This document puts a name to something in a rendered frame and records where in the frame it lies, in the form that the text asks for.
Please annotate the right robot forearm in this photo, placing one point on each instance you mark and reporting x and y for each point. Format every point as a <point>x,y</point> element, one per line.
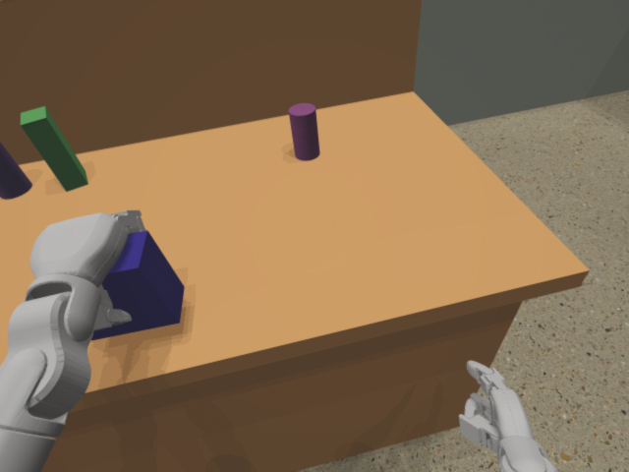
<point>522,454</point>

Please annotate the table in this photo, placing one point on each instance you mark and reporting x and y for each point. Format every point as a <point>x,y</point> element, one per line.
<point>331,305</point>

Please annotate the robot right hand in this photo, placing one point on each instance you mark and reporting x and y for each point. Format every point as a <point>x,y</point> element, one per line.
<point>502,416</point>

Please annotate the left robot forearm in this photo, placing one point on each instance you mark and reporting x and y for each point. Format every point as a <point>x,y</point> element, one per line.
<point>46,371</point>

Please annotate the robot left hand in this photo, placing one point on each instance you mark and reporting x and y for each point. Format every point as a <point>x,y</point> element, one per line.
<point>87,247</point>

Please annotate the sponge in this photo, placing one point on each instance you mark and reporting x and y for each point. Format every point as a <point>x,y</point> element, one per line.
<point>143,284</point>

